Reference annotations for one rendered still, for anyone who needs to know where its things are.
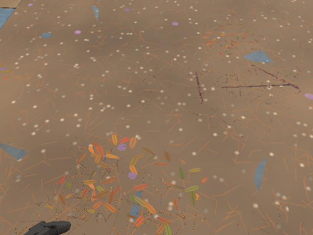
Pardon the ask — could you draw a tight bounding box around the left robot hand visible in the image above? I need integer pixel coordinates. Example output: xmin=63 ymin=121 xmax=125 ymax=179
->
xmin=23 ymin=220 xmax=71 ymax=235

